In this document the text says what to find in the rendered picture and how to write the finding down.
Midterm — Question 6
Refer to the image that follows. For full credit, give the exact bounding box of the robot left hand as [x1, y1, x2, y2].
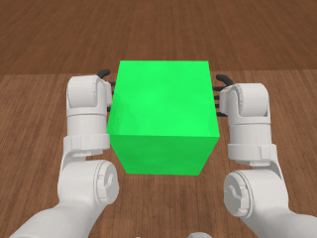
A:
[96, 69, 116, 112]

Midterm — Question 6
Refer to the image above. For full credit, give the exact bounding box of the robot left upper arm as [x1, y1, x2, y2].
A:
[9, 160, 120, 238]

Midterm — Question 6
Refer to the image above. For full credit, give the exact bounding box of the right robot forearm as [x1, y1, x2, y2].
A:
[219, 83, 288, 198]

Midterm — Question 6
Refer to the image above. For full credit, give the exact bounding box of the robot right hand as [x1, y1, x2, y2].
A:
[212, 74, 235, 117]

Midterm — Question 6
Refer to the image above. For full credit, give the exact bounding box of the robot right upper arm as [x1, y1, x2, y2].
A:
[223, 169, 317, 238]

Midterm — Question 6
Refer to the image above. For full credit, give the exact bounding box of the carton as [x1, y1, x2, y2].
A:
[107, 60, 220, 176]

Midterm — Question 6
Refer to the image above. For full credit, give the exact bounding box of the left robot forearm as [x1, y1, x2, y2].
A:
[57, 74, 113, 195]

